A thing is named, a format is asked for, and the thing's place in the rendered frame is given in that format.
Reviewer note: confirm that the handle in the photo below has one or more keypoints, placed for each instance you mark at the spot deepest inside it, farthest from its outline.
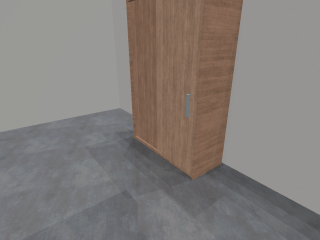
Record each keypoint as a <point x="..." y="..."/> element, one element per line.
<point x="187" y="109"/>

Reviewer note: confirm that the wardrobe door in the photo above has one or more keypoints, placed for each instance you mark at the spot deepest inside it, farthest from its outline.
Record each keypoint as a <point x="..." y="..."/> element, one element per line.
<point x="144" y="55"/>
<point x="178" y="48"/>

